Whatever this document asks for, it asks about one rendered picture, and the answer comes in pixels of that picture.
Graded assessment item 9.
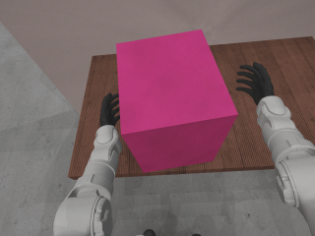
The right robot forearm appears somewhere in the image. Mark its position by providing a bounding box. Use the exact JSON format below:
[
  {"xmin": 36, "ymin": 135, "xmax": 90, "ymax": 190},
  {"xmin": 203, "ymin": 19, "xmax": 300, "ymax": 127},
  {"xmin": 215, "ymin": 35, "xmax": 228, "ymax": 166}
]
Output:
[{"xmin": 256, "ymin": 95, "xmax": 315, "ymax": 165}]

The left robot forearm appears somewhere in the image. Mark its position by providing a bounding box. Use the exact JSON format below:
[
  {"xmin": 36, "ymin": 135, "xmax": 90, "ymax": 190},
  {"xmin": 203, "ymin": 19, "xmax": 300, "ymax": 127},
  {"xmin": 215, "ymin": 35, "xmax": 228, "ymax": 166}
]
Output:
[{"xmin": 53, "ymin": 125, "xmax": 123, "ymax": 236}]

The carton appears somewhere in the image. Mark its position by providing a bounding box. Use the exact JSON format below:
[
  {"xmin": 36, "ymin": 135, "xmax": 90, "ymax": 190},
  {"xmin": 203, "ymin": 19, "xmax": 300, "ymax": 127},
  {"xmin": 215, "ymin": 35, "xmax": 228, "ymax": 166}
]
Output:
[{"xmin": 116, "ymin": 29, "xmax": 238, "ymax": 173}]

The left robot hand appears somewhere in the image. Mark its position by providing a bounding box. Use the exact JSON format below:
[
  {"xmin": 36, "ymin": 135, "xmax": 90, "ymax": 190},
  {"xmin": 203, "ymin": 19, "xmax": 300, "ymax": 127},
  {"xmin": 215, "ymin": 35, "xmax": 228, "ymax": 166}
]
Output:
[{"xmin": 99, "ymin": 93, "xmax": 120, "ymax": 127}]

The table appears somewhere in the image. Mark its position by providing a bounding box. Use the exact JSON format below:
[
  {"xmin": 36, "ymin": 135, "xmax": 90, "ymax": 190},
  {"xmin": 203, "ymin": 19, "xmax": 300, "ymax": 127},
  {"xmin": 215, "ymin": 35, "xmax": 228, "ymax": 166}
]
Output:
[{"xmin": 68, "ymin": 36, "xmax": 315, "ymax": 180}]

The right robot hand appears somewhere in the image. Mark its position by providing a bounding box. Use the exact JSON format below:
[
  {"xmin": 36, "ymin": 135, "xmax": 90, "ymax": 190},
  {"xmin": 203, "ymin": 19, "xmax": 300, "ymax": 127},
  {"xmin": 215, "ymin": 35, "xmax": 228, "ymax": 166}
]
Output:
[{"xmin": 236, "ymin": 62, "xmax": 275, "ymax": 105}]

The robot right upper arm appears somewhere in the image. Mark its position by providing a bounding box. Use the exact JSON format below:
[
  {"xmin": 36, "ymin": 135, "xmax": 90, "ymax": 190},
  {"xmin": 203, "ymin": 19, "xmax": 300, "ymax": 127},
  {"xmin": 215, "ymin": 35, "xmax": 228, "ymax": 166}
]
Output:
[{"xmin": 275, "ymin": 155, "xmax": 315, "ymax": 236}]

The robot left upper arm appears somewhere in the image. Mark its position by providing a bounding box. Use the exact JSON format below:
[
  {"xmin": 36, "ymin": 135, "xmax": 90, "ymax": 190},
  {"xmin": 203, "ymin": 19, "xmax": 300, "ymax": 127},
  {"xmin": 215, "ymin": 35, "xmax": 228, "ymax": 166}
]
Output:
[{"xmin": 54, "ymin": 196, "xmax": 113, "ymax": 236}]

